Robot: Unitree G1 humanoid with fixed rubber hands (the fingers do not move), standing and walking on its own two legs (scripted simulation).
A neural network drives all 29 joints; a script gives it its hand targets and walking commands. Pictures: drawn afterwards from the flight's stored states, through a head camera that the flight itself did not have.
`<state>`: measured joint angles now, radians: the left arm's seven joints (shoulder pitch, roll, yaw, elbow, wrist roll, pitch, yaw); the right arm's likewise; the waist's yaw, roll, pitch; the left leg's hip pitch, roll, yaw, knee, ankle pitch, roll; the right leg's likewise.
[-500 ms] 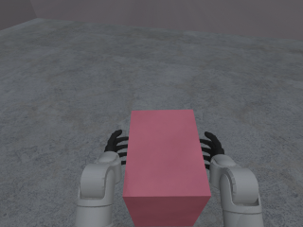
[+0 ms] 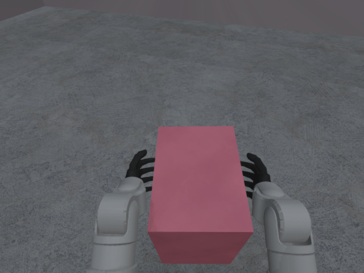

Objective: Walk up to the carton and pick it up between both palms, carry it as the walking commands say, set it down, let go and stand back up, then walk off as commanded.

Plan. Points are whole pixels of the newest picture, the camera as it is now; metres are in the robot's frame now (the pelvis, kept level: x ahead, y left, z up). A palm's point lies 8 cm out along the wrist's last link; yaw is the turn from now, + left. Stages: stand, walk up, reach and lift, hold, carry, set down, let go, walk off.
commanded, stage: carry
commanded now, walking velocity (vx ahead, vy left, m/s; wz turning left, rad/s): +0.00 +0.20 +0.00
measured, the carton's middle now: (196, 198) +0.28 +0.00 +0.02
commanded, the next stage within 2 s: none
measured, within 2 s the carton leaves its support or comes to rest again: neither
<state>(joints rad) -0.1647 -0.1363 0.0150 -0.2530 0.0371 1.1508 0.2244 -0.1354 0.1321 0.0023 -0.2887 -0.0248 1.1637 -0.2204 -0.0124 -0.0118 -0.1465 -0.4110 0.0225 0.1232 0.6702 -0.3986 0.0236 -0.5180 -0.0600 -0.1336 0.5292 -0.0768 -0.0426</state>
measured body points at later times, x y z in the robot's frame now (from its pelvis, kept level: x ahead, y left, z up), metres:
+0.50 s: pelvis -0.02 +0.07 +0.01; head +0.00 +0.05 +0.46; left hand +0.27 +0.19 +0.09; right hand +0.26 -0.07 +0.08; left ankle -0.01 +0.20 -0.69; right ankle -0.01 -0.07 -0.72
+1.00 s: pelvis -0.05 +0.17 +0.01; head -0.06 +0.15 +0.46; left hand +0.23 +0.28 +0.09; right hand +0.21 +0.03 +0.08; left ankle -0.04 +0.29 -0.66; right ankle -0.06 +0.08 -0.72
